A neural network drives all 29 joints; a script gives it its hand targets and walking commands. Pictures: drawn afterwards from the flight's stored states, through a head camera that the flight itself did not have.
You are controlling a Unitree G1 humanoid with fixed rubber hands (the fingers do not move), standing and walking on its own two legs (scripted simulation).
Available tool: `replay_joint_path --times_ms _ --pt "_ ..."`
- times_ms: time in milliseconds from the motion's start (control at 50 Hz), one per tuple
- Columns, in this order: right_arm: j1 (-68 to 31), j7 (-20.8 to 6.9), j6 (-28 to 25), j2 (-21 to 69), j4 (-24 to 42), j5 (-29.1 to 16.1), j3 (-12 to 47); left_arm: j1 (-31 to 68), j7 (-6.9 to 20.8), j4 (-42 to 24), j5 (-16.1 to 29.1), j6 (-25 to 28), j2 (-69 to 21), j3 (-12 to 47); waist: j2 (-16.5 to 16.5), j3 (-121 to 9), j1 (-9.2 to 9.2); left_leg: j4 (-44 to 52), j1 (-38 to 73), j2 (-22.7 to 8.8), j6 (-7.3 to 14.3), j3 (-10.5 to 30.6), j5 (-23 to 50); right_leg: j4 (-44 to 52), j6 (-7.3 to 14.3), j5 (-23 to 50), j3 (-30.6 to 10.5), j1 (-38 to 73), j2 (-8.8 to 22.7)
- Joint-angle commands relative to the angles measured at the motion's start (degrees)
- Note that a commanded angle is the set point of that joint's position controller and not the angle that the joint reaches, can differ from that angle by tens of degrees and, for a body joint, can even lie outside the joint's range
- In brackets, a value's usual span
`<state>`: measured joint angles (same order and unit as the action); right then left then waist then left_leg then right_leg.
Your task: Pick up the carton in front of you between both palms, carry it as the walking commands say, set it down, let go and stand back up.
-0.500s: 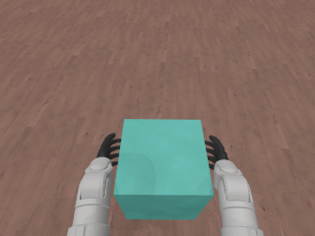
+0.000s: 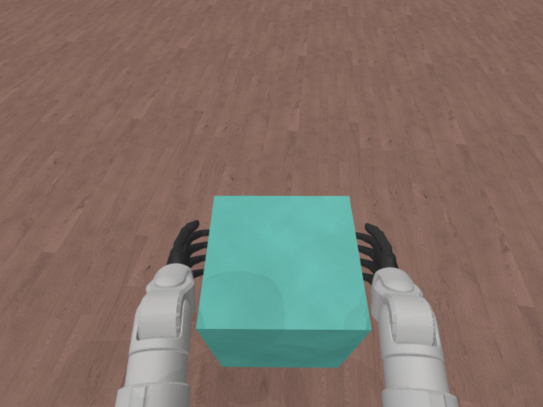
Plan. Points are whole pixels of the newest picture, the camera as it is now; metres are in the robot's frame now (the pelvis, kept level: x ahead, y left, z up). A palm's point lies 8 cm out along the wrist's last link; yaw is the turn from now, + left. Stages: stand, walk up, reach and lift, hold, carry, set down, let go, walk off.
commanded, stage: carry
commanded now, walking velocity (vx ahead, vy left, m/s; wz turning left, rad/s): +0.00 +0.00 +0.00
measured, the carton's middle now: (280, 288) +0.30 +0.00 -0.04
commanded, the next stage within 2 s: hold in 1.60 s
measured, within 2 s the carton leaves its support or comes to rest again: neither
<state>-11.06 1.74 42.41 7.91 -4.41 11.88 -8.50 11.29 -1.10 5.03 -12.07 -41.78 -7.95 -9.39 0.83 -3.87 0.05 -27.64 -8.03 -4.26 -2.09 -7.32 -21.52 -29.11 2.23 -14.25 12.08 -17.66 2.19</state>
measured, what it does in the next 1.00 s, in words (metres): stands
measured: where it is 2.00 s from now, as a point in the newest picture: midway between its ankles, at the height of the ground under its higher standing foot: outside the picture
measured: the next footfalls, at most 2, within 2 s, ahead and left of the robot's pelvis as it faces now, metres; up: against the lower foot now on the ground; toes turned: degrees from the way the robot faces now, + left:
none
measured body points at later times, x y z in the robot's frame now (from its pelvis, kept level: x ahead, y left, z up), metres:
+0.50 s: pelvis +0.00 +0.02 +0.00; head +0.00 +0.02 +0.45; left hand +0.31 +0.17 +0.03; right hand +0.31 -0.13 +0.03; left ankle -0.10 +0.12 -0.74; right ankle +0.00 -0.09 -0.74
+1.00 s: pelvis -0.04 +0.02 +0.00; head -0.06 +0.02 +0.45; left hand +0.26 +0.17 +0.03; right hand +0.26 -0.13 +0.03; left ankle -0.10 +0.12 -0.74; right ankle +0.00 -0.09 -0.74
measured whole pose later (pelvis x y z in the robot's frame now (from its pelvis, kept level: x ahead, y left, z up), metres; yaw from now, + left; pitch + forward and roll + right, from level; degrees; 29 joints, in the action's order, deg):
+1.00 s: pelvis -0.04 +0.02 +0.00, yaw +0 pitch +1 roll +0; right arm -12.9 1.0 42.4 8.2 -10.0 13.4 -10.4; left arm 13.0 -0.8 10.2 -13.5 -42.1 -8.3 -11.0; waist 0.4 -5.1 0.1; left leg -29.2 -10.0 -1.9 0.8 -8.1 -20.4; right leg -29.4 1.0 -11.2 11.3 -19.1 4.6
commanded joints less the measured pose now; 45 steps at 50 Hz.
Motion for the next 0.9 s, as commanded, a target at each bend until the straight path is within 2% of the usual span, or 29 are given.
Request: replay_joint_path --times_ms 0,80,200,320,420,500,620,880 --pt "-20.9 -11.4 -1.8 46.0 1.7 -11.7 30.9 21.3 11.3 -2.4 12.0 1.4 -45.7 31.8 -0.1 -19.9 0.00 -2.3 1.4 -4.4 -0.2 1.6 38.9 -3.6 0.6 46.5 -6.0 15.3 7.7" --pt "-23.1 -11.6 -2.2 47.4 2.1 -12.1 31.2 23.3 11.6 -2.4 12.6 1.8 -47.2 32.5 -1.0 -18.9 -0.01 -0.5 1.2 -3.7 -0.3 1.6 37.0 -3.4 0.4 46.1 -5.7 14.7 7.4" --pt "-23.8 -11.9 -2.2 47.9 2.0 -12.5 31.4 23.9 11.5 -2.5 12.7 1.8 -47.8 32.7 1.2 -18.2 0.15 -0.6 4.7 -4.8 0.5 2.1 46.7 -2.7 -0.9 35.8 -4.2 11.7 5.6" --pt "-23.8 -12.0 -2.1 47.9 1.6 -12.4 31.2 23.6 11.5 -1.9 12.3 1.7 -47.9 32.2 0.4 -18.4 0.19 -0.2 3.5 -4.8 0.8 2.4 42.4 -2.6 -0.5 37.7 -5.0 13.3 6.7" --pt "-24.1 -12.0 -2.1 48.1 1.2 -12.3 31.0 23.6 11.5 -1.3 12.1 1.6 -48.0 31.7 0.9 -18.0 0.18 -0.4 3.9 -5.6 1.6 2.7 42.5 -3.1 -0.6 32.0 -5.0 11.7 6.7" --pt "-24.9 -12.0 -2.2 48.4 1.5 -12.4 31.2 24.6 11.6 -1.9 12.5 1.8 -48.3 32.2 1.0 -17.4 0.18 -0.4 2.3 -5.6 2.4 2.8 36.8 -2.9 -0.6 26.6 -5.3 10.6 7.0" --pt "-26.4 -12.0 -2.2 48.8 1.3 -12.7 31.4 26.4 11.7 -1.7 13.0 1.8 -48.5 32.3 -0.3 -15.6 0.16 1.5 0.1 -4.8 2.8 3.4 25.8 -1.0 -0.7 23.3 -6.3 10.2 7.8" --pt "-27.9 -12.7 -1.9 50.0 -2.2 -11.6 29.5 27.5 12.4 1.9 11.7 1.5 -49.3 29.9 -0.5 -13.5 0.01 3.9 -3.6 -4.6 3.4 4.5 15.5 2.0 -0.9 15.7 -7.1 8.7 8.0"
